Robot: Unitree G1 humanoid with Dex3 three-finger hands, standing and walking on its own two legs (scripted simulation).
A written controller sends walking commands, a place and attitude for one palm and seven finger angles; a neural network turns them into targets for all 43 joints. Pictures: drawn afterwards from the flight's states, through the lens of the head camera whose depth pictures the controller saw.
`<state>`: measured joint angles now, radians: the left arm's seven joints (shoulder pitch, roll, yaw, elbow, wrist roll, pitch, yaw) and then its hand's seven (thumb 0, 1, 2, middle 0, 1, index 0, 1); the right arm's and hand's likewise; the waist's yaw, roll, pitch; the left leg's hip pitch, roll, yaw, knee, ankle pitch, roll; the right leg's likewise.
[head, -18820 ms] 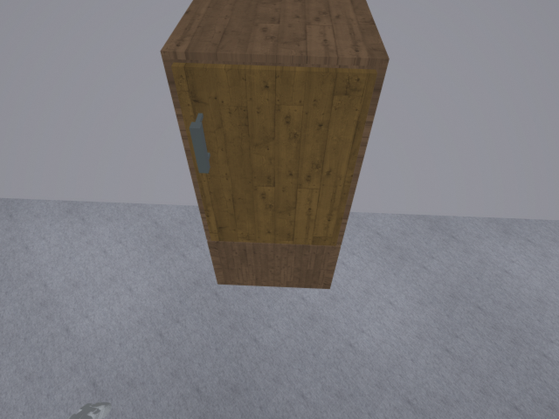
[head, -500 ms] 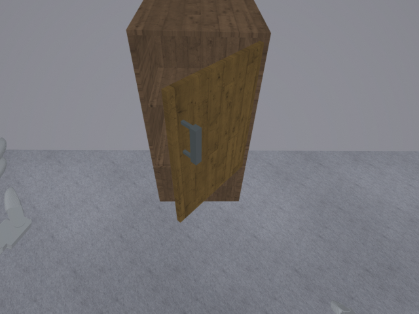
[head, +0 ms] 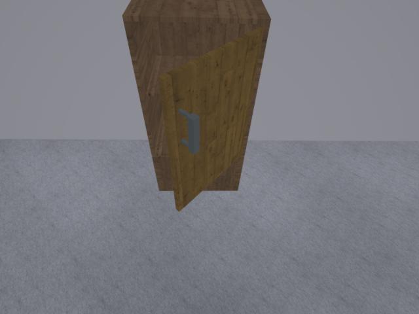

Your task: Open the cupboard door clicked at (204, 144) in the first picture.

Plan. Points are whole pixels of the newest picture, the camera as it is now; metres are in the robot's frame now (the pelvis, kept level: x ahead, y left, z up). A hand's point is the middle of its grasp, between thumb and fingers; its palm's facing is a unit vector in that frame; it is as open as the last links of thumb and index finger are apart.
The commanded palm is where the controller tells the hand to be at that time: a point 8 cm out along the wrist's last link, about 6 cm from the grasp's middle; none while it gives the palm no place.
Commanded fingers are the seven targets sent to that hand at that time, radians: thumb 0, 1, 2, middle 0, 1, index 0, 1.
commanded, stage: let the arm hang, fingers relaxed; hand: left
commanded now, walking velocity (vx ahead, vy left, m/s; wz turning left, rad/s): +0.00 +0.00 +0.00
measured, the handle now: (188, 131) +0.58 +0.08 +0.00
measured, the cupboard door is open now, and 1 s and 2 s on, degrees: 47 47 47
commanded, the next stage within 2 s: look to check the result in 0.84 s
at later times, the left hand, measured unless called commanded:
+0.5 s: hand out of the picture -0.05 +0.17 -0.16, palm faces +0.05 -0.98 -0.18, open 7.3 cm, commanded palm none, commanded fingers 0.00 0.90 0.90 -0.20 -0.30 -0.20 -0.30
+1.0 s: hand out of the picture -0.02 +0.17 -0.16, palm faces +0.06 -0.98 -0.18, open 7.4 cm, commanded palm none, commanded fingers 0.00 0.90 0.90 -0.20 -0.30 -0.20 -0.30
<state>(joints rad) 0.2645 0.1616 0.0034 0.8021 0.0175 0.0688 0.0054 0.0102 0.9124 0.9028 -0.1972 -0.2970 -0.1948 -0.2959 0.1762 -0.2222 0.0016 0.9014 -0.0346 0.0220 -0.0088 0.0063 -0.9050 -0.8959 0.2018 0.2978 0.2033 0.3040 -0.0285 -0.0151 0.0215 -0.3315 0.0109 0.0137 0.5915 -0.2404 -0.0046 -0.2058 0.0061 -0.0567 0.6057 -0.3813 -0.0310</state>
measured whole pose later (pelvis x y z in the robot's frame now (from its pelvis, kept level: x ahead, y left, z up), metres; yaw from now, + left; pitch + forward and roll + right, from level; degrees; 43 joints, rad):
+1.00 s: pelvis +0.01 +0.01 +0.01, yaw +0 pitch -1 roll +0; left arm 0.31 0.12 0.02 1.15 0.00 0.00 0.03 0.00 0.91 0.90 -0.20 -0.30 -0.20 -0.30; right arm 0.29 -0.12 0.00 1.14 -0.02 0.01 -0.04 0.00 -0.91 -0.90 0.20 0.30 0.20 0.30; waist -0.01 0.01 0.05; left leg -0.25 0.00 0.01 0.44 -0.17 0.01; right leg -0.11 0.00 -0.06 0.44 -0.30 -0.02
